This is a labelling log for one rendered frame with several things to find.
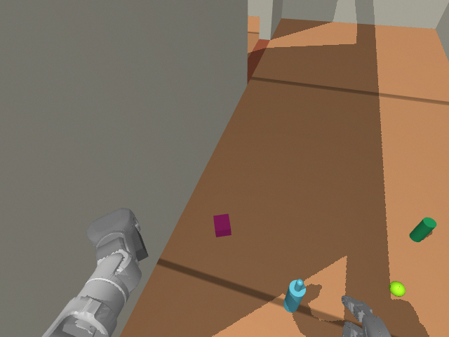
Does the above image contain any left robot hand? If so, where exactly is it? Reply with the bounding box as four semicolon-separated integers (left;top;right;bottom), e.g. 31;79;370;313
86;208;140;266

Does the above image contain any right robot hand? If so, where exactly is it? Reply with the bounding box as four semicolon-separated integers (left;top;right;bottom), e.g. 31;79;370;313
340;296;391;337

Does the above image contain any left robot arm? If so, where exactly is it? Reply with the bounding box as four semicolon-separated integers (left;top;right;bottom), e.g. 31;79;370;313
42;230;142;337

